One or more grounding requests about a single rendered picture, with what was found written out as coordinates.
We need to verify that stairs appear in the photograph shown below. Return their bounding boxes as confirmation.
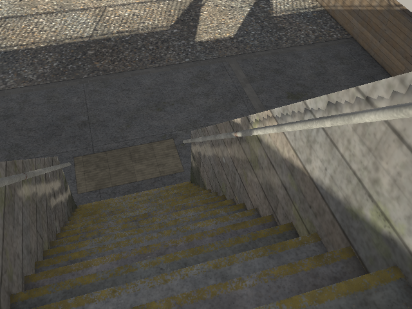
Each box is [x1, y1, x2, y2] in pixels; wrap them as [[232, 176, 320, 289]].
[[10, 181, 412, 309]]

